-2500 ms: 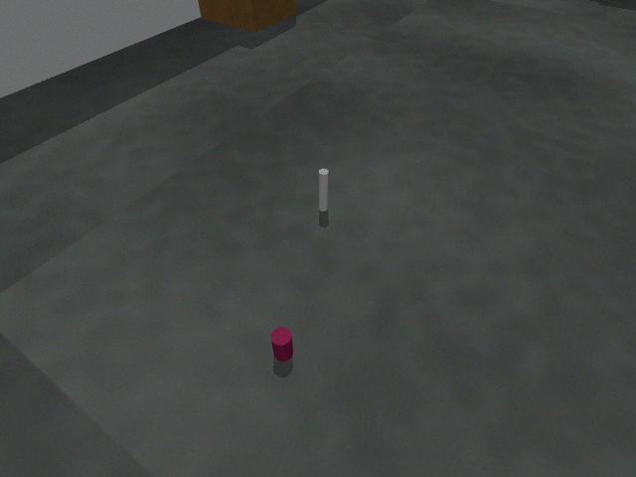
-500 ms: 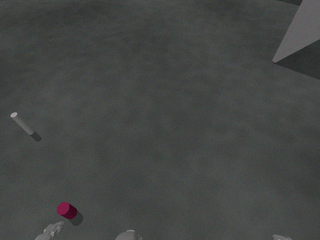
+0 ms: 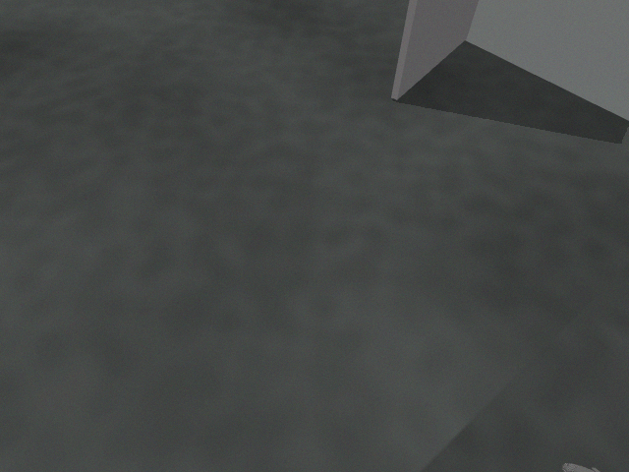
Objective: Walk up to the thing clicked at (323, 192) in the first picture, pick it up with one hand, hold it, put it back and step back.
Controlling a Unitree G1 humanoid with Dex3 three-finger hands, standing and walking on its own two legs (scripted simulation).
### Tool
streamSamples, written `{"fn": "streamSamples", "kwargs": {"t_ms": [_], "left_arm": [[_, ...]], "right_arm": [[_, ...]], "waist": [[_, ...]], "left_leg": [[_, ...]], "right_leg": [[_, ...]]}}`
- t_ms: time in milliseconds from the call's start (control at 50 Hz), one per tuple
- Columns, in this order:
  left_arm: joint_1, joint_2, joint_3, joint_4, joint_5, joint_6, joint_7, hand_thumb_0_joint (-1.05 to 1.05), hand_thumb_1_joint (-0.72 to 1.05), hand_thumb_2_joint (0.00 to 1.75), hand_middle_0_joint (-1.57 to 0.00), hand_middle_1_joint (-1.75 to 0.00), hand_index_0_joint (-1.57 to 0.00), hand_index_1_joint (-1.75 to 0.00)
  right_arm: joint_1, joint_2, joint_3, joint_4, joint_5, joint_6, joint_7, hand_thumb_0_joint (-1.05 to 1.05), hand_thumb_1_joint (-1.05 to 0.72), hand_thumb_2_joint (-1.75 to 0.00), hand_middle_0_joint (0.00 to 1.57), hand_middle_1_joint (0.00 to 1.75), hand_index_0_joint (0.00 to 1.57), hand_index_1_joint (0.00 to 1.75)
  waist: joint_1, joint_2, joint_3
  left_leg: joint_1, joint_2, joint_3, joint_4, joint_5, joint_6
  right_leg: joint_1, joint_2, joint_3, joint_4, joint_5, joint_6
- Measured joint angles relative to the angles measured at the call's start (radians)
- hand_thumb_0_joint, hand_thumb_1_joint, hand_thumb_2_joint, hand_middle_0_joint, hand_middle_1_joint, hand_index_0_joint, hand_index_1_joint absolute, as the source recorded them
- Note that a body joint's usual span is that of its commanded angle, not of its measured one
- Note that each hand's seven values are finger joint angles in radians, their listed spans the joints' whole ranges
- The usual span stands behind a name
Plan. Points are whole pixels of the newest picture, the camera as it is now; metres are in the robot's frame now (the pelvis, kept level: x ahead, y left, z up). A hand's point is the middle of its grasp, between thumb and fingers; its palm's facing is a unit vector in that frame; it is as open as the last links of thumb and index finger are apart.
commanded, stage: walk up
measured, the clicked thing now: out of the picture +0.59 +1.25 -0.64
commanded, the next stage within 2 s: stand in 1.74 s
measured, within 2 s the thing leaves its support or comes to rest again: neither
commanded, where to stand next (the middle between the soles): +0.06 -0.01 m, yaw -17 degrees
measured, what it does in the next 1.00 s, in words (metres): steps on the spot, turning right: left foot, then right foot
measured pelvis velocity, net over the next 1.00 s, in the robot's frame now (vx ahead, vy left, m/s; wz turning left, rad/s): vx -0.01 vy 0.01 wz -0.32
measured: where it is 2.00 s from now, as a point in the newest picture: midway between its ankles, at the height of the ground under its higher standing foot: outside the picture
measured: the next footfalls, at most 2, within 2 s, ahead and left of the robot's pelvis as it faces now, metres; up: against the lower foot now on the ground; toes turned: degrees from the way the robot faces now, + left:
left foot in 0.34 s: +0.09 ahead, +0.13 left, +0.00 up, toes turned -14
right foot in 0.66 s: +0.03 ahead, -0.13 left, +0.00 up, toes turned -14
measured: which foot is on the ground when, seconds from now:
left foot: down 0.00-0.02, up 0.04-0.32, down 0.34-1.00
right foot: down 0.00-0.38, up 0.40-0.64, down 0.66-1.00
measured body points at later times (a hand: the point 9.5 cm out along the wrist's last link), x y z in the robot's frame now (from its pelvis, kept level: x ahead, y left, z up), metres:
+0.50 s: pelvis +0.01 +0.01 +0.00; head +0.05 +0.01 +0.45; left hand +0.16 +0.30 -0.11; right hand +0.04 -0.31 -0.10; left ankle +0.06 +0.12 -0.71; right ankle -0.02 -0.12 -0.66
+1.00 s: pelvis -0.01 +0.01 +0.00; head +0.00 -0.01 +0.45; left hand +0.17 +0.28 -0.11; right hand -0.04 -0.30 -0.13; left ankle +0.05 +0.14 -0.71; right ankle -0.01 -0.12 -0.71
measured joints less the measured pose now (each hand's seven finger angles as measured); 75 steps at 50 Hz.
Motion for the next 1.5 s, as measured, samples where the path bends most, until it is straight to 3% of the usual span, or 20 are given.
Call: {"fn": "streamSamples", "kwargs": {"t_ms": [40, 100, 220, 340, 380, 420, 460, 520, 620, 680, 780, 880, 940, 980, 1040, 1140, 1500], "left_arm": [[-0.002, -0.026, -0.001, 0.02, 0.008, -0.02, 0.011, 0.01, 0.9, 0.9, -0.2, -0.3, -0.2, -0.3], [0.02, -0.039, -0.011, 0.015, 0.014, -0.031, 0.021, 0.01, 0.9, 0.9, -0.2, -0.3, -0.2, -0.3], [0.025, -0.047, -0.029, 0.011, 0.004, -0.056, 0.047, 0.01, 0.9, 0.9, -0.21, -0.3, -0.2, -0.3], [-0.002, -0.027, -0.04, -0.016, -0.004, -0.062, 0.062, 0.01, 0.9, 0.9, -0.21, -0.3, -0.2, -0.3], [-0.034, -0.015, -0.036, -0.011, -0.011, -0.052, 0.069, 0.01, 0.9, 0.9, -0.21, -0.3, -0.2, -0.3], [-0.055, -0.024, -0.04, -0.002, -0.014, -0.046, 0.081, 0.01, 0.9, 0.9, -0.21, -0.3, -0.2, -0.3], [-0.064, -0.028, -0.051, 0.011, -0.012, -0.046, 0.083, 0.01, 0.9, 0.9, -0.21, -0.3, -0.2, -0.3], [-0.071, -0.019, -0.047, 0.028, -0.014, -0.053, 0.069, 0.01, 0.9, 0.9, -0.21, -0.3, -0.2, -0.3], [-0.071, -0.018, -0.038, 0.046, -0.01, -0.071, 0.057, 0.01, 0.9, 0.9, -0.21, -0.3, -0.2, -0.3], [-0.07, -0.034, -0.031, 0.074, 0.004, -0.086, 0.064, 0.01, 0.9, 0.9, -0.21, -0.3, -0.2, -0.3], [-0.055, -0.052, -0.048, 0.104, 0.012, -0.092, 0.068, 0.01, 0.9, 0.9, -0.21, -0.3, -0.2, -0.3], [-0.083, -0.068, -0.061, 0.128, 0.008, -0.089, 0.063, 0.01, 0.9, 0.9, -0.21, -0.3, -0.2, -0.3], [-0.118, -0.064, -0.057, 0.15, -0.001, -0.072, 0.061, 0.01, 0.9, 0.9, -0.21, -0.3, -0.2, -0.3], [-0.133, -0.07, -0.059, 0.169, -0.006, -0.07, 0.06, 0.01, 0.9, 0.9, -0.21, -0.3, -0.2, -0.3], [-0.139, -0.07, -0.058, 0.197, -0.003, -0.078, 0.055, 0.01, 0.9, 0.9, -0.21, -0.3, -0.2, -0.3], [-0.158, -0.076, -0.062, 0.25, -0.008, -0.069, 0.046, 0.01, 0.9, 0.9, -0.21, -0.3, -0.2, -0.3], [-0.225, -0.083, -0.073, 0.367, -0.016, -0.063, 0.051, 0.01, 0.9, 0.9, -0.2, -0.3, -0.2, -0.3]], "right_arm": [[-0.005, -0.017, -0.013, 0.021, 0.01, 0.019, -0.004, 0.01, -0.9, -0.9, 0.21, 0.3, 0.21, 0.3], [-0.015, 0.004, -0.005, 0.065, 0.023, 0.046, -0.017, 0.01, -0.9, -0.9, 0.2, 0.3, 0.2, 0.3], [-0.048, 0.041, 0.026, 0.087, 0.028, 0.025, -0.011, 0.01, -0.9, -0.9, 0.2, 0.3, 0.2, 0.3], [-0.074, 0.068, 0.03, 0.091, 0.022, 0.007, -0.008, 0.01, -0.9, -0.9, 0.21, 0.3, 0.21, 0.3], [-0.085, 0.089, 0.025, 0.098, 0.014, -0.005, -0.011, 0.01, -0.9, -0.9, 0.21, 0.3, 0.21, 0.3], [-0.088, 0.093, 0.03, 0.096, 0.014, -0.01, -0.006, 0.01, -0.9, -0.9, 0.21, 0.3, 0.21, 0.3], [-0.091, 0.095, 0.031, 0.099, 0.016, -0.01, -0.002, 0.01, -0.9, -0.9, 0.21, 0.3, 0.21, 0.3], [-0.084, 0.102, 0.035, 0.096, 0.013, -0.01, -0.004, 0.01, -0.9, -0.9, 0.21, 0.3, 0.21, 0.3], [-0.074, 0.067, 0.033, 0.098, 0.007, 0.002, 0.002, 0.01, -0.9, -0.9, 0.21, 0.3, 0.21, 0.3], [-0.078, 0.04, 0.022, 0.113, 0.016, 0.022, 0.0, 0.01, -0.9, -0.9, 0.21, 0.3, 0.21, 0.3], [-0.093, 0.054, 0.028, 0.163, 0.026, 0.046, -0.008, 0.01, -0.9, -0.9, 0.2, 0.3, 0.2, 0.3], [-0.107, 0.06, 0.033, 0.201, 0.034, 0.027, -0.006, 0.01, -0.9, -0.9, 0.2, 0.3, 0.2, 0.3], [-0.113, 0.087, 0.039, 0.236, 0.026, 0.011, -0.006, 0.01, -0.9, -0.9, 0.2, 0.3, 0.2, 0.3], [-0.104, 0.093, 0.048, 0.255, 0.025, 0.006, 0.0, 0.01, -0.9, -0.9, 0.2, 0.3, 0.2, 0.3], [-0.101, 0.105, 0.06, 0.294, 0.025, 0.013, 0.005, 0.01, -0.9, -0.9, 0.21, 0.3, 0.21, 0.3], [-0.107, 0.105, 0.061, 0.337, 0.022, 0.004, 0.007, 0.01, -0.9, -0.9, 0.21, 0.3, 0.21, 0.3], [-0.228, 0.102, 0.052, 0.414, 0.036, 0.002, -0.003, 0.01, -0.9, -0.9, 0.2, 0.3, 0.2, 0.3]], "waist": [[-0.011, 0.066, 0.012], [0.02, 0.057, -0.013], [0.038, 0.065, -0.011], [0.036, 0.037, 0.002], [0.032, -0.016, 0.023], [0.034, -0.02, 0.032], [0.023, -0.005, 0.033], [0.011, -0.016, 0.025], [0.0, -0.002, 0.016], [0.001, 0.05, 0.021], [0.021, 0.047, -0.002], [0.02, 0.053, -0.007], [0.024, 0.006, -0.001], [0.021, 0.011, -0.015], [0.02, 0.013, -0.037], [0.014, 0.0, -0.061], [0.023, 0.006, -0.038]], "left_leg": [[-0.029, 0.03, -0.054, 0.103, -0.07, 0.022], [-0.072, -0.062, -0.116, 0.258, -0.196, 0.02], [-0.106, -0.12, -0.155, 0.275, -0.123, 0.022], [-0.023, -0.155, -0.151, 0.057, -0.056, 0.04], [-0.002, -0.185, -0.123, 0.035, -0.039, 0.028], [0.005, -0.168, -0.107, 0.046, -0.048, 0.028], [0.022, -0.136, -0.107, 0.035, -0.047, 0.031], [0.045, -0.115, -0.093, -0.013, -0.023, 0.024], [0.034, -0.087, -0.076, -0.005, -0.024, 0.013], [0.008, -0.04, -0.092, 0.082, -0.067, 0.009], [-0.007, -0.104, -0.155, 0.16, -0.219, 0.029], [0.049, -0.114, -0.165, 0.029, -0.101, 0.034], [0.08, -0.144, -0.131, -0.032, -0.025, -0.016], [0.084, -0.135, -0.131, -0.041, -0.023, -0.017], [0.098, -0.119, -0.131, -0.053, -0.023, -0.013], [0.128, -0.13, -0.11, -0.114, 0.003, -0.011], [0.223, -0.13, -0.079, -0.264, 0.057, -0.013]], "right_leg": [[0.018, 0.043, -0.023, 0.002, 0.03, 0.0], [0.002, 0.039, 0.026, 0.03, 0.013, -0.013], [0.004, 0.063, 0.082, -0.006, 0.041, -0.013], [-0.044, 0.077, 0.113, 0.076, 0.002, 0.003], [-0.067, 0.051, 0.139, 0.144, -0.014, 0.004], [-0.109, 0.078, 0.137, 0.25, -0.085, -0.009], [-0.137, 0.094, 0.09, 0.343, -0.135, -0.013], [-0.154, 0.074, 0.051, 0.364, -0.103, -0.023], [-0.073, 0.038, -0.005, 0.12, -0.023, -0.02], [-0.011, 0.072, -0.032, -0.002, 0.077, -0.024], [-0.032, 0.066, 0.008, 0.035, 0.064, -0.033], [-0.055, 0.054, 0.028, 0.039, 0.076, -0.015], [-0.061, 0.023, 0.063, 0.05, 0.078, -0.001], [-0.05, 0.033, 0.063, 0.023, 0.086, -0.01], [-0.023, 0.046, 0.062, -0.025, 0.117, -0.001], [-0.004, 0.036, 0.083, -0.072, 0.138, 0.004], [0.078, 0.034, 0.109, -0.217, 0.199, 0.021]]}}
